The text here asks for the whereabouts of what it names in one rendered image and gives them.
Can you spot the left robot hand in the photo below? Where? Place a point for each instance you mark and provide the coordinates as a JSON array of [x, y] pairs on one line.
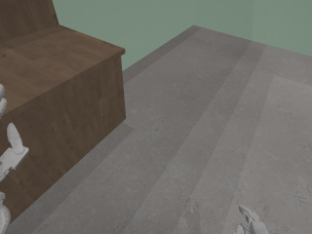
[[12, 157]]

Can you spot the robot left forearm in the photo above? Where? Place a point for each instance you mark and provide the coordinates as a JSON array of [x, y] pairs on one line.
[[5, 215]]

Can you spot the right robot hand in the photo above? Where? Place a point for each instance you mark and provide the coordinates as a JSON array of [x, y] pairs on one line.
[[256, 227]]

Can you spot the counter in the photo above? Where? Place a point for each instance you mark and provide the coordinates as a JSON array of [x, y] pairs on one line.
[[64, 91]]

